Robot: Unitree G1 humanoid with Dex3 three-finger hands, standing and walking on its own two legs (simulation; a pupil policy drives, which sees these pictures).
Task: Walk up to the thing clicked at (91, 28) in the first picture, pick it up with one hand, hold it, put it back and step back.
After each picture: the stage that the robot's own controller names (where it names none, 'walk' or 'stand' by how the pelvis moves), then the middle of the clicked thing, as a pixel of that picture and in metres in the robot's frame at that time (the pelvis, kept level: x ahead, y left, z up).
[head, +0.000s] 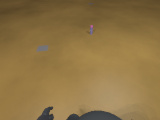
stand; (91, 30) +2.23 +0.08 -0.65
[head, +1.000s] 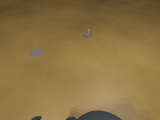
walk; (88, 34) +2.08 +0.11 -0.65
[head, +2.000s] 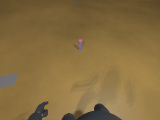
walk; (80, 45) +1.40 +0.17 -0.65
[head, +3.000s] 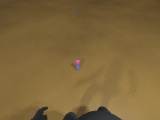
walk; (77, 65) +0.91 +0.21 -0.64
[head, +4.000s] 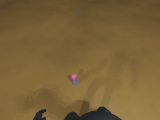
walk; (74, 80) +0.60 +0.23 -0.64
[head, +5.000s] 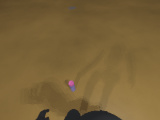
walk; (72, 86) +0.46 +0.25 -0.64
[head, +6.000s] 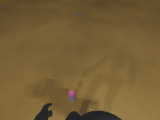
stand; (71, 96) +0.36 +0.23 -0.65
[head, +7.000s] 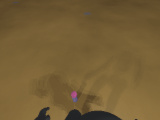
stand; (74, 97) +0.35 +0.19 -0.64
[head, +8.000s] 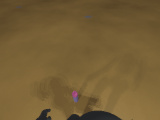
stand; (75, 97) +0.38 +0.20 -0.65
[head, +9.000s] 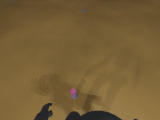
stand; (73, 94) +0.37 +0.21 -0.65
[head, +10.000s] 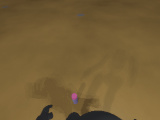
stand; (74, 99) +0.34 +0.19 -0.64
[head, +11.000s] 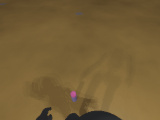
stand; (73, 96) +0.36 +0.19 -0.66
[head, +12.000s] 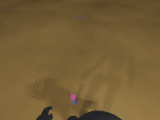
stand; (73, 99) +0.34 +0.19 -0.66
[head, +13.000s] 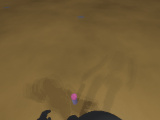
stand; (74, 99) +0.36 +0.18 -0.66
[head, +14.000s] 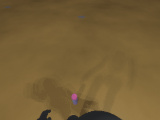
stand; (74, 99) +0.35 +0.18 -0.66
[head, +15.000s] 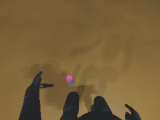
go down; (70, 80) +0.39 +0.19 -0.52
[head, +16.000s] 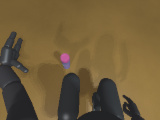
go down; (65, 62) +0.43 +0.23 -0.27
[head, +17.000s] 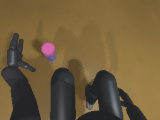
close in; (50, 54) +0.41 +0.26 -0.19
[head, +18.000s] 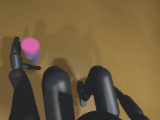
close; (32, 53) +0.40 +0.29 -0.15
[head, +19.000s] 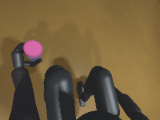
lift; (34, 53) +0.39 +0.29 -0.15
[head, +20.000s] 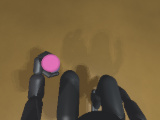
lift; (53, 66) +0.31 +0.26 -0.03
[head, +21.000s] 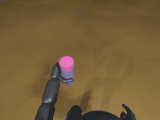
lift; (68, 73) +0.31 +0.16 +0.08
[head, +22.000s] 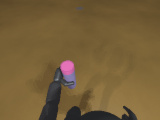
hold; (69, 76) +0.30 +0.15 +0.03
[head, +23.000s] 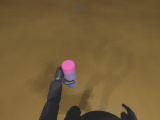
hold; (70, 76) +0.31 +0.15 +0.03
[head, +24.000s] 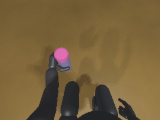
crouch; (64, 62) +0.39 +0.18 -0.04
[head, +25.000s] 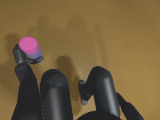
lower; (34, 52) +0.41 +0.27 -0.17
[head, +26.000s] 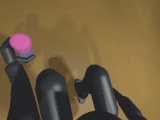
lower; (25, 50) +0.42 +0.29 -0.16
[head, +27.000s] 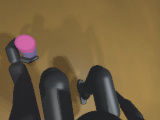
lower; (29, 51) +0.40 +0.30 -0.16
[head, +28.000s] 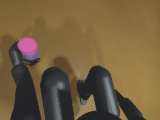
lower; (31, 53) +0.39 +0.29 -0.16
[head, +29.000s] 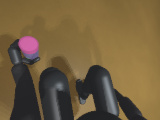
rest; (31, 52) +0.40 +0.28 -0.16
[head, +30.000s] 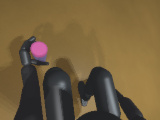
withdraw; (40, 55) +0.40 +0.26 -0.17
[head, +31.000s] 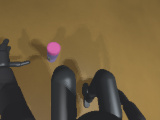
stand; (52, 54) +0.41 +0.25 -0.19
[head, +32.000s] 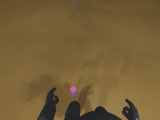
stand; (73, 92) +0.36 +0.15 -0.55
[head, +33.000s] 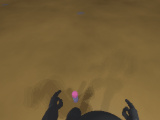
stand; (75, 97) +0.36 +0.17 -0.60
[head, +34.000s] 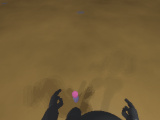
stand; (75, 97) +0.36 +0.16 -0.60
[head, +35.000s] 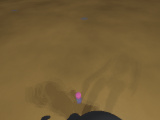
stand; (78, 98) +0.39 +0.15 -0.65
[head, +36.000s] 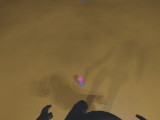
walk; (81, 82) +0.48 +0.18 -0.64
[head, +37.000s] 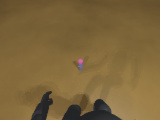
walk; (80, 65) +0.76 +0.14 -0.63
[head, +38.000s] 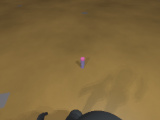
stand; (82, 63) +1.01 +0.20 -0.64
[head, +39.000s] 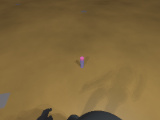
stand; (81, 62) +1.01 +0.18 -0.66
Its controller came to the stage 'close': yes
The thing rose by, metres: 0.68
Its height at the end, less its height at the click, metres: +0.00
